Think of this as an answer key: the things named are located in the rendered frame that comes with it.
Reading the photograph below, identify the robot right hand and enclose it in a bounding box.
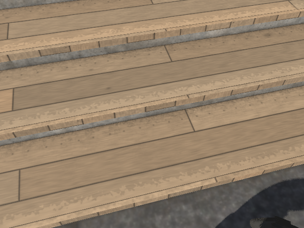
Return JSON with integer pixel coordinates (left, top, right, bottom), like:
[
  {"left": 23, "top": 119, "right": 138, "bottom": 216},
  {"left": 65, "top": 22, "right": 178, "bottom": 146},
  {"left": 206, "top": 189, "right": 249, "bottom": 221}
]
[{"left": 250, "top": 216, "right": 298, "bottom": 228}]

